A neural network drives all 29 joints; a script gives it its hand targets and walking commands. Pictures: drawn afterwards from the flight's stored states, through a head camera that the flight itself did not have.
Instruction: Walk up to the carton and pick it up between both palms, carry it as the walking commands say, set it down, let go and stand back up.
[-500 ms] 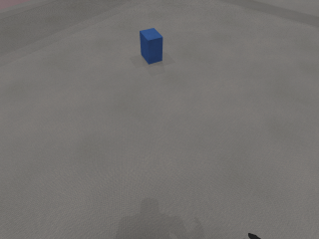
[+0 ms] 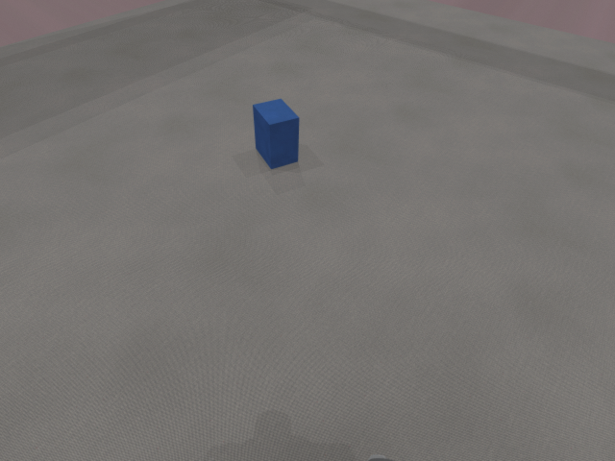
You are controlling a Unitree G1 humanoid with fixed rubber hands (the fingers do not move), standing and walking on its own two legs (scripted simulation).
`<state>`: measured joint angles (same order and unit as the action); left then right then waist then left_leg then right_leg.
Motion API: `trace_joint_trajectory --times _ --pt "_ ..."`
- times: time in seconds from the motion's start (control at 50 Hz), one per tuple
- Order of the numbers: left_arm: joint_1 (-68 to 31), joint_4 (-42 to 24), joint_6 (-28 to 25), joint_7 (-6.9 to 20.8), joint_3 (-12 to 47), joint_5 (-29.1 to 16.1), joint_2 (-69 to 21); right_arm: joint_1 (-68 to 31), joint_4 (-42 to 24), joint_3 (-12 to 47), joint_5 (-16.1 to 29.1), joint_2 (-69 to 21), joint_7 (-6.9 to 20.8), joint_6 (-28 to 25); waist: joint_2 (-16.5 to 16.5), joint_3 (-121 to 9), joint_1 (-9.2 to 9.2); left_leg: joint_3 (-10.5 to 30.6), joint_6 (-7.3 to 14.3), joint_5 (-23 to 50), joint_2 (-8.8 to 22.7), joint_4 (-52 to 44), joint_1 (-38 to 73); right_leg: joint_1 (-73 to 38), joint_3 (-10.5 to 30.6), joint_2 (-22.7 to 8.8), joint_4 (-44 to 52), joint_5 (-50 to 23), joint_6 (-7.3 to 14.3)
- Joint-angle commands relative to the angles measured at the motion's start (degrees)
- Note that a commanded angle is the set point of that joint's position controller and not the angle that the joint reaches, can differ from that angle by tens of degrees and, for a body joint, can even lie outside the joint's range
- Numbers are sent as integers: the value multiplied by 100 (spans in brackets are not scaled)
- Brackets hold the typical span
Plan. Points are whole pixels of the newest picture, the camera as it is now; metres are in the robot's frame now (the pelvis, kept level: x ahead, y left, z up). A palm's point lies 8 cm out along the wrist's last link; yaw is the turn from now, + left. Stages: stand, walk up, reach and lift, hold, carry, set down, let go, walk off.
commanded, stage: walk up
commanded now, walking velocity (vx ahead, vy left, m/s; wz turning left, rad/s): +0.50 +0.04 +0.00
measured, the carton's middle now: (276, 134) +1.80 +0.11 -0.64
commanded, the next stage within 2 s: none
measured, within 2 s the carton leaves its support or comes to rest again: neither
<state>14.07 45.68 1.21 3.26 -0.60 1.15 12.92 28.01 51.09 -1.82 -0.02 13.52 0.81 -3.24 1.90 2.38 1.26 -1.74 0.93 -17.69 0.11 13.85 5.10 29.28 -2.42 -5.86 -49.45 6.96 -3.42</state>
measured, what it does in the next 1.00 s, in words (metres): walks ahead: right foot, then left foot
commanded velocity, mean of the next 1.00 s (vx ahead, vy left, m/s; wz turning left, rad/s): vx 0.50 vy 0.10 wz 0.01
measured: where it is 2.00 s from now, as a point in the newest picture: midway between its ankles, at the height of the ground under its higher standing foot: (285, 303)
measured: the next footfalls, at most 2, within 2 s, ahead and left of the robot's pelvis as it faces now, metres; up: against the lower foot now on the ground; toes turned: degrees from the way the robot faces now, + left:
right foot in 0.10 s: +0.18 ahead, -0.15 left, +0.00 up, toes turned -6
left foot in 0.64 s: +0.42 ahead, +0.15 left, +0.00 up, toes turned +2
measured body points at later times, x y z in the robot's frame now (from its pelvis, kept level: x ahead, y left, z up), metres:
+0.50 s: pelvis +0.21 -0.03 +0.00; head +0.24 -0.06 +0.45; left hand +0.22 +0.23 -0.12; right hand +0.31 -0.27 -0.15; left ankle +0.31 +0.14 -0.68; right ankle +0.14 -0.14 -0.74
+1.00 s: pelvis +0.42 +0.05 +0.01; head +0.43 +0.08 +0.46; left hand +0.51 +0.29 -0.14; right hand +0.41 -0.22 -0.12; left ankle +0.38 +0.15 -0.74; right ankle +0.44 -0.11 -0.66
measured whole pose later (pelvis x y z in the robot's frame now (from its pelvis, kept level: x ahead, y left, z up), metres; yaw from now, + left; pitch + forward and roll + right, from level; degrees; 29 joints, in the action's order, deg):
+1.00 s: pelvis +0.42 +0.05 +0.01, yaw +0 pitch -2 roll -1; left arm 15.1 46.9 0.2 2.4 -0.7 1.9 12.8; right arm 24.2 52.4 -2.0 0.0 14.0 1.2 -3.1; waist 2.0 2.1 0.3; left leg -2.0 2.2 -14.0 -0.1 17.8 -2.0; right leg 28.6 -2.4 -6.7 -59.4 9.5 -3.9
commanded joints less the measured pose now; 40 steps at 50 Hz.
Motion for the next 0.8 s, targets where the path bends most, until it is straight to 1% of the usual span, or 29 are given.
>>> trace_joint_trajectory --times 0.0,0.02,0.04,0.06,0.08,0.1,0.12,0.14,0.16,0.18,0.2,0.24,0.28,0.3,0.34,0.38,0.48,0.5,0.52,0.54,0.56,0.58,0.6,0.62,0.64,0.66,0.68,0.7,0.78 --pt "-330 -191 -401 -116 -258 37 531 142 67 -282 -117 1163 -62 -25 -925 -191 -77 -68 608 3067 934 1100 -705 -1259 -855 437 2219 848 4" --pt "601 99 -491 -190 -343 113 705 262 81 -249 -104 1028 -60 -57 -212 -872 -409 47 458 3224 804 2284 -1294 -2643 -582 373 2342 558 181" --pt "1704 388 -541 -281 -518 149 1389 203 -72 -249 14 782 -62 -106 944 -1754 -844 -167 126 1353 315 4189 -2573 -3953 1345 -1020 2713 686 592" --pt "2165 415 -559 -322 -646 162 1986 229 -262 -209 78 453 -50 -129 2035 -2014 -818 247 20 -1289 -321 5322 -3884 -4826 3506 -2231 3092 -99 960" --pt "2385 484 -547 -407 -584 59 1991 -112 -274 -283 62 712 1 -65 1103 -1850 -784 910 -20 -1097 22 5926 -4103 -4594 3739 -2365 2945 -924 947" --pt "2209 435 -575 -459 -492 89 1736 -210 -263 -245 27 621 26 -16 382 -1319 -575 983 -103 -595 174 6012 -4305 -4144 3431 -2286 2929 -1848 691" --pt "1693 412 -568 -432 -415 117 1304 -353 -270 -247 -49 634 39 12 160 -891 -447 919 -148 -182 393 5822 -4258 -3531 2534 -1880 2793 -2046 763" --pt "1557 439 -579 -428 -420 62 1000 -582 -276 -215 -73 583 80 -14 475 -968 -482 649 -137 6 412 5467 -4463 -3630 2016 -1581 2847 -2083 701" --pt "1573 438 -599 -429 -383 15 801 -841 -340 -218 -115 481 143 72 245 -913 -485 533 -191 166 537 5531 -4488 -3386 1698 -1524 2945 -2051 796" --pt "1524 475 -598 -409 -337 -11 719 -800 -318 -237 -120 417 171 157 347 -581 -304 417 -221 470 600 5322 -4111 -2690 1367 -1390 3155 -1854 622" --pt "1478 410 -571 -403 -335 -47 669 -738 -313 -191 -167 377 213 194 850 -638 -267 288 -192 469 373 5214 -4096 -2730 1084 -1180 3132 -1873 421" --pt "1518 376 -610 -391 -339 -42 711 -906 -230 -173 -150 322 286 281 1043 -231 -240 218 -262 843 477 4997 -4101 -2297 999 -1200 3524 -1159 467" --pt "1427 276 -631 -390 -348 -69 671 -1091 -185 -110 -178 205 368 347 1148 -115 -244 -14 -285 1236 445 5051 -4137 -2029 541 -1088 3625 -1128 373" --pt "1440 261 -649 -388 -343 -82 671 -1131 -132 -102 -170 240 376 356 1207 9 -254 -102 -341 1379 418 5023 -4274 -2025 511 -1075 3695 -1139 328" --pt "1562 208 -611 -394 -372 -51 711 -1709 -291 -71 -207 307 413 360 940 -6 -329 -87 -402 1324 504 4589 -4530 -2190 581 -1214 3837 -469 684" --pt "1447 180 -579 -406 -423 -36 783 -2182 -403 31 -173 187 451 342 1039 173 -428 -188 -439 1485 415 3557 -4231 -1962 255 -1032 3881 71 712" --pt "1842 318 -480 -494 -521 -91 1174 -2833 -550 68 -148 237 411 199 1020 -230 -738 -456 -376 716 139 1917 -4278 -3545 423 -1360 3126 -1763 862" --pt "1809 326 -482 -511 -574 -59 1238 -2690 -488 72 -139 253 407 171 1173 -310 -660 -336 -302 545 257 1831 -4184 -3654 619 -1646 3092 -1978 934" --pt "1763 355 -469 -501 -585 -67 1288 -2657 -430 50 -146 255 378 140 1146 -419 -637 -463 -255 425 124 1614 -3954 -3662 494 -1540 2886 -2166 894" --pt "1387 268 -443 -506 -606 -89 1390 -2435 -400 58 -136 285 344 100 1101 -609 -417 -590 -188 478 23 1143 -3368 -3510 126 -1434 2584 -2618 768" --pt "1229 226 -430 -511 -595 -112 1339 -1828 -220 25 -158 350 278 58 851 -843 -123 -640 -145 667 -125 653 -2448 -3191 -72 -1151 1767 -2719 620" --pt "1244 199 -441 -488 -586 -99 1211 -829 124 -82 -200 757 220 -5 349 -1452 196 -388 79 717 71 889 -995 -2494 -206 -876 572 -1982 479" --pt "1189 -84 -454 -460 -517 -128 880 12 216 -271 -273 1333 178 -45 -1009 -1890 534 1199 505 1075 1317 1052 412 -787 -367 -307 -897 -11 214" --pt "1179 -299 -481 -409 -469 -50 658 601 329 -430 -242 1844 110 -39 -2249 -1974 539 2689 859 1974 2148 614 1119 483 -57 491 -2028 2719 217" --pt "882 -320 -456 -375 -476 1 651 388 310 -427 -115 1794 59 -46 -1667 -1824 448 2847 880 1914 2147 591 1015 961 316 214 -2207 2724 379" --pt "631 -260 -456 -305 -420 -8 663 -62 267 -334 -57 1388 36 -93 -733 -1262 412 2611 899 1303 2008 602 626 1181 374 -53 -2228 2060 330" --pt "532 -223 -474 -258 -382 32 551 -386 167 -259 -72 1107 22 -122 -195 -912 294 2424 638 980 1870 569 46 1083 551 -218 -1982 1545 372" --pt "312 -304 -463 -202 -350 65 526 -575 166 -215 -56 952 -7 -117 -715 -537 230 2041 595 1111 1756 323 -421 966 398 -219 -1649 1369 354" --pt "25 -354 -235 -93 -361 100 487 -581 76 -172 -81 883 -22 -147 -1157 143 64 1672 492 221 1519 -533 -1500 457 63 -180 -1310 656 172"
